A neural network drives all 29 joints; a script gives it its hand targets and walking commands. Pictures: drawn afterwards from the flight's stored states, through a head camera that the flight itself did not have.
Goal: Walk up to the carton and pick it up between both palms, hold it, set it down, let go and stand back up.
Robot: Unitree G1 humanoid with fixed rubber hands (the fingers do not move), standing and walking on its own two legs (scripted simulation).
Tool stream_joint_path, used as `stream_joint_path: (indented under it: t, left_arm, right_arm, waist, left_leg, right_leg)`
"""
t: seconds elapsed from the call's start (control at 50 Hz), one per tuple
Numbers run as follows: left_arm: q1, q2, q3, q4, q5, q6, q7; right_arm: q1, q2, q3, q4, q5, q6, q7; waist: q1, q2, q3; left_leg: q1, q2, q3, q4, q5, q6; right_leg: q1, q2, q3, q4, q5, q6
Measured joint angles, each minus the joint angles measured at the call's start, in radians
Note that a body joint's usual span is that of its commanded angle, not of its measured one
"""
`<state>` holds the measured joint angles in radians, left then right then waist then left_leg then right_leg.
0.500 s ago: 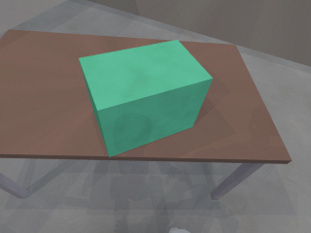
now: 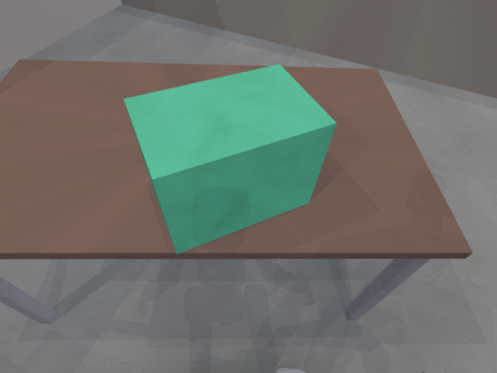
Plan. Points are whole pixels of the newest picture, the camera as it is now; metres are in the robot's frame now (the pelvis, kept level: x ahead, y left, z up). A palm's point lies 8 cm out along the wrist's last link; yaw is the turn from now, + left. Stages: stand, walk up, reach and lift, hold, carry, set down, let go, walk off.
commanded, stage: walk up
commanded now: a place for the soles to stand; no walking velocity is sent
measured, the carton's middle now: (228, 157) +0.52 +0.03 +0.01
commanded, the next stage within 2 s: none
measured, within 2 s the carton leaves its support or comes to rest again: neither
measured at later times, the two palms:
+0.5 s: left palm out of the picture +0.07 +0.31 -0.10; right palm out of the picture +0.09 -0.31 -0.10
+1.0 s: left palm out of the picture +0.05 +0.31 -0.10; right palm out of the picture +0.06 -0.31 -0.10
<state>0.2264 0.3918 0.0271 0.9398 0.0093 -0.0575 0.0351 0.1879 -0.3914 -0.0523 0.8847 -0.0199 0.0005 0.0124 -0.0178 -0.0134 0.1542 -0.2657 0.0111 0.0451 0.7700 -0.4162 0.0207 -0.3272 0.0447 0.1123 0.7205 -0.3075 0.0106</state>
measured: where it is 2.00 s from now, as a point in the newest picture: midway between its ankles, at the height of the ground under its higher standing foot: outside the picture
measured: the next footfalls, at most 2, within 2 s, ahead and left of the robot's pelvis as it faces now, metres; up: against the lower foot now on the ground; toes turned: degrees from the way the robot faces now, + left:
right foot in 0.42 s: +0.05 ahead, -0.13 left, +0.00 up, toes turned +6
right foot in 1.36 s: +0.05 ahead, -0.12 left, +0.00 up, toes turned +6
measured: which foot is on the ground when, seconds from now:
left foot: down 0.00-1.00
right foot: down 0.00-0.18, up 0.20-0.40, down 0.42-1.00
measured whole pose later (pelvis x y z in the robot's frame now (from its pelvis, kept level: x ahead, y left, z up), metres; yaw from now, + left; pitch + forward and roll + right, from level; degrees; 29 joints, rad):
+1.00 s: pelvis -0.02 +0.00 +0.00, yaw -1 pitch -5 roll +0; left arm 0.22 0.39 0.02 0.94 0.01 -0.06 0.04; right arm 0.16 -0.39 -0.05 0.89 -0.02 0.02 0.01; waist -0.02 0.01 0.15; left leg -0.28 0.00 0.05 0.86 -0.60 0.02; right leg -0.29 0.04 0.12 0.73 -0.35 0.01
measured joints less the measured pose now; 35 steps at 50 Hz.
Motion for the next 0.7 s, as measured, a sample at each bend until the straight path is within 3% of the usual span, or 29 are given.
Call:
stream_joint_path:
  t: [0.08,0.12,0.18,0.26,0.3,0.36,0.42,0.46,0.54,0.6,0.64,0.66,0.7]
  left_arm:
    - [0.0,0.0,0.0,-0.005,0.001,-0.012,0.003]
    - [0.0,0.0,0.0,-0.014,0.002,-0.01,0.004]
    - [-0.003,0.0,0.0,-0.024,0.002,0.005,0.004]
    - [-0.004,0.0,0.002,-0.023,-0.001,0.032,0.005]
    - [-0.004,0.0,0.002,-0.023,-0.003,0.034,0.005]
    - [-0.004,0.0,0.002,-0.023,-0.005,0.034,0.004]
    - [-0.003,0.0,0.001,-0.018,-0.005,0.02,0.005]
    - [-0.004,-0.001,-0.003,-0.009,-0.004,0.011,0.005]
    - [-0.004,-0.001,-0.003,-0.014,-0.002,-0.001,0.007]
    - [-0.004,-0.001,-0.003,-0.018,-0.001,0.001,0.007]
    - [-0.006,-0.001,-0.003,-0.02,-0.001,0.009,0.007]
    - [-0.006,-0.001,-0.003,-0.019,-0.002,0.014,0.007]
    - [-0.007,-0.001,-0.002,-0.018,-0.003,0.026,0.008]
  right_arm:
    - [-0.017,0.0,0.0,0.0,0.0,0.001,0.0]
    - [-0.024,0.0,0.0,0.0,0.0,0.001,0.0]
    - [-0.022,0.0,0.0,0.0,0.0,0.001,0.0]
    - [-0.01,0.001,0.0,0.0,0.0,0.001,0.0]
    - [-0.009,0.001,0.0,0.0,0.0,0.0,0.0]
    - [-0.009,0.001,0.0,0.0,0.0,0.0,0.0]
    - [-0.012,0.001,0.0,0.0,0.0,0.0,0.0]
    - [-0.023,0.001,0.0,0.0,0.0,0.001,0.0]
    - [-0.029,0.001,0.0,0.0,0.0,0.007,0.0]
    - [-0.031,0.001,0.0,0.0,0.0,0.007,0.0]
    - [-0.027,0.001,0.0,0.0,0.0,0.007,0.0]
    - [-0.021,0.001,0.0,0.001,0.0,0.007,0.0]
    - [-0.014,0.001,0.0,0.001,0.0,0.007,0.0]
  waist:
    - [0.0,-0.003,-0.005]
    - [-0.001,0.01,-0.006]
    - [-0.002,0.03,-0.002]
    - [-0.002,0.031,-0.005]
    - [-0.002,0.022,-0.005]
    - [-0.002,0.003,-0.005]
    - [-0.002,-0.009,-0.005]
    - [-0.001,0.005,-0.004]
    - [-0.002,0.013,-0.005]
    - [-0.002,0.037,-0.005]
    - [-0.003,0.043,0.002]
    - [-0.003,0.043,0.003]
    - [-0.004,0.044,0.003]
  left_leg:
    - [-0.02,-0.012,0.0,0.093,-0.213,0.002]
    - [-0.018,-0.01,-0.001,0.065,-0.167,0.009]
    - [-0.005,-0.012,0.001,-0.035,0.057,0.014]
    - [0.006,-0.011,0.0,-0.035,0.019,0.021]
    - [0.006,-0.01,0.001,-0.043,0.02,0.02]
    - [0.006,-0.008,0.001,-0.052,0.028,0.013]
    - [0.005,-0.004,0.001,-0.034,0.018,-0.001]
    - [0.001,0.011,0.001,-0.007,0.015,-0.006]
    - [-0.008,-0.005,0.002,0.06,-0.163,-0.003]
    - [-0.004,-0.005,0.001,0.006,-0.109,0.007]
    - [-0.003,-0.011,0.002,-0.038,0.05,0.01]
    - [-0.003,-0.015,0.002,-0.037,0.061,0.012]
    - [0.001,-0.013,0.001,-0.037,0.041,0.017]
  right_leg:
    - [0.02,-0.012,0.005,0.002,-0.033,-0.003]
    - [0.017,-0.015,0.005,0.002,-0.033,-0.001]
    - [0.007,-0.019,0.005,0.015,-0.032,0.014]
    - [0.001,-0.003,0.004,0.098,-0.198,0.007]
    - [0.0,-0.003,0.005,0.122,-0.213,0.004]
    - [0.003,-0.006,0.006,0.11,-0.195,0.004]
    - [0.034,-0.013,0.005,-0.006,-0.027,-0.004]
    - [0.035,0.002,0.004,0.005,-0.025,0.0]
    - [0.035,-0.012,0.008,0.009,-0.043,-0.001]
    - [0.016,-0.014,0.007,0.009,-0.035,0.006]
    - [0.01,-0.02,0.008,0.011,-0.03,0.012]
    - [0.009,-0.024,0.008,0.016,-0.025,0.009]
    - [-0.002,-0.015,0.006,0.071,-0.132,0.004]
